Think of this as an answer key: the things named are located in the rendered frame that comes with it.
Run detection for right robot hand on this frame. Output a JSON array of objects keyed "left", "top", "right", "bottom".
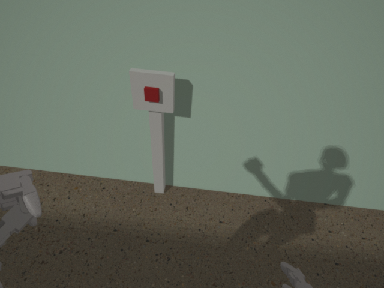
[{"left": 280, "top": 262, "right": 313, "bottom": 288}]

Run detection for panel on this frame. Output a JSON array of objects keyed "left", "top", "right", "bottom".
[{"left": 129, "top": 68, "right": 175, "bottom": 194}]

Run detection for left robot hand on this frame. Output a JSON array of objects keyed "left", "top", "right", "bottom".
[{"left": 0, "top": 169, "right": 42, "bottom": 248}]

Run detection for button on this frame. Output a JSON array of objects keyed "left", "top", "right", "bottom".
[{"left": 144, "top": 86, "right": 160, "bottom": 103}]

